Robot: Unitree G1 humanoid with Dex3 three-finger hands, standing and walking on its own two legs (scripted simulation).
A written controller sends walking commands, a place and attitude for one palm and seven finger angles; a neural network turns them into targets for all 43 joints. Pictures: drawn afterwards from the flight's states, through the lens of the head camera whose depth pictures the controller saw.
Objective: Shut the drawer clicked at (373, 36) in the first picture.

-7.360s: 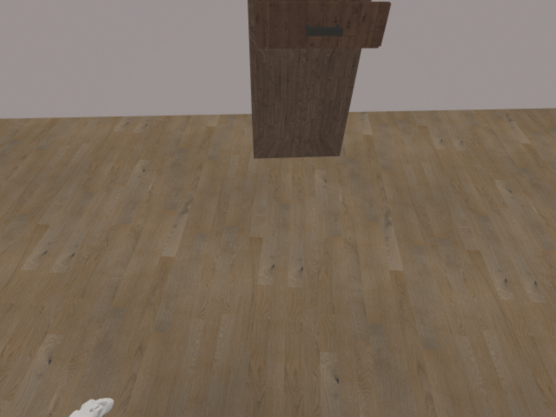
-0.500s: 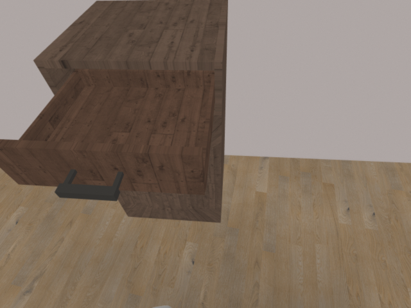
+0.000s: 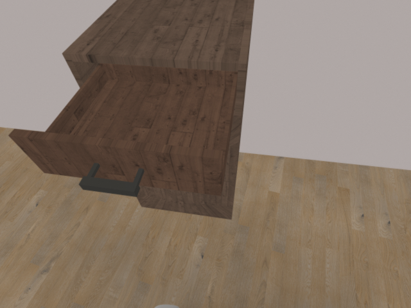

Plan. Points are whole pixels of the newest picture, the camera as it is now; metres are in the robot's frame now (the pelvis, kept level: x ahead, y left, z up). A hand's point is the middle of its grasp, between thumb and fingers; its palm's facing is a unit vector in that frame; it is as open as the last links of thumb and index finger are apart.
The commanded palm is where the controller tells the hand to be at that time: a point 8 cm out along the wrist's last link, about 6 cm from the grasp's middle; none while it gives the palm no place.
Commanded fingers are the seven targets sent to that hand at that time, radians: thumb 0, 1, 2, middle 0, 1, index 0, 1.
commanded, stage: come to a stop and stand still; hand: left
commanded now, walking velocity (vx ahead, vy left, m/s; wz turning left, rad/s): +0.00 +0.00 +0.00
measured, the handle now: (113, 178) +0.34 +0.24 +0.04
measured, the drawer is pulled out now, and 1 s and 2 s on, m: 0.28 0.28 0.28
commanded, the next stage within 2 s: look again from close up in 0.70 s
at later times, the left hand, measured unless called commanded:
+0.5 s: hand out of the picture +0.03 +0.22 -0.17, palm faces +0.02 -0.98 -0.22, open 7.3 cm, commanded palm none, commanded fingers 0.00 0.90 0.90 -0.20 -0.30 -0.20 -0.30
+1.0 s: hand out of the picture +0.01 +0.22 -0.18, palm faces +0.00 -0.98 -0.20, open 7.3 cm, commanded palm none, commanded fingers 0.00 0.90 0.90 -0.20 -0.30 -0.20 -0.30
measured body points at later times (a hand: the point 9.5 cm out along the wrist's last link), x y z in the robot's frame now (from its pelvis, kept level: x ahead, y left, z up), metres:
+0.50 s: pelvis +0.01 +0.04 +0.00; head +0.02 +0.03 +0.45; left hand +0.03 +0.27 -0.16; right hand +0.04 -0.19 -0.16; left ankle +0.00 +0.16 -0.74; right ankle -0.03 -0.07 -0.74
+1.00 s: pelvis +0.01 +0.05 -0.01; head +0.02 +0.04 +0.44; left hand +0.01 +0.27 -0.17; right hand +0.01 -0.17 -0.17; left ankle +0.00 +0.16 -0.74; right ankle -0.03 -0.06 -0.74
